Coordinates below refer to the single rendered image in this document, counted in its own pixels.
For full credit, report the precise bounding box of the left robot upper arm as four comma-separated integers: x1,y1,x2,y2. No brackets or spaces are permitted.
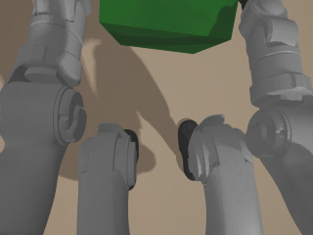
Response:
0,81,87,235

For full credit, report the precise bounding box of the left robot shin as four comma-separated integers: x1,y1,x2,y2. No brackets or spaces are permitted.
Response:
77,121,131,187

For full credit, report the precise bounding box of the carton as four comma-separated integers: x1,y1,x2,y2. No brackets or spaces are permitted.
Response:
99,0,239,54

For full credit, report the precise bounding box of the robot left forearm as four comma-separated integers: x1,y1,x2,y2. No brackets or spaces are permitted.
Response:
0,0,93,93

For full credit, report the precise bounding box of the right robot upper arm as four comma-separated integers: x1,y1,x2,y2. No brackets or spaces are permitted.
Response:
245,106,313,235

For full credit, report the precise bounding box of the robot left foot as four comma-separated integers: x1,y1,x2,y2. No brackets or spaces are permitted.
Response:
124,129,139,191

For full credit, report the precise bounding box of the robot right forearm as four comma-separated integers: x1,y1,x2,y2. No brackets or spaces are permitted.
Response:
239,0,313,110

